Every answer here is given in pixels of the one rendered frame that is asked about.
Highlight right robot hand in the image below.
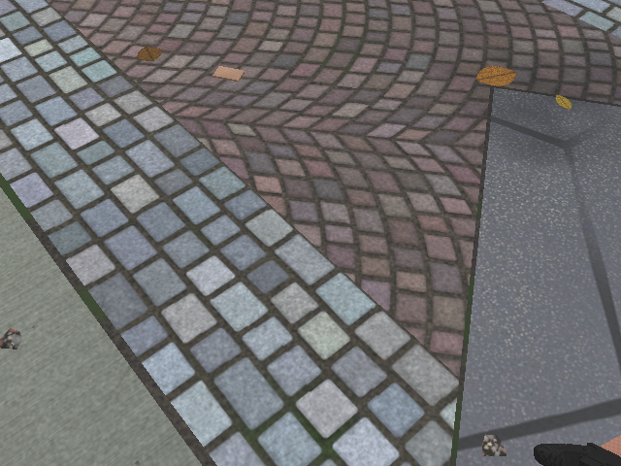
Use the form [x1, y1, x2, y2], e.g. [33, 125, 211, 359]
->
[534, 443, 621, 466]

